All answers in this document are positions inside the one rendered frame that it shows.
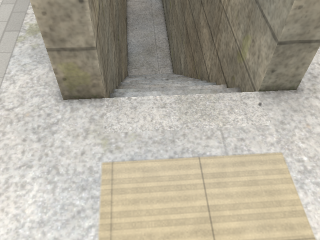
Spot stairs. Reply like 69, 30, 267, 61
110, 73, 241, 98

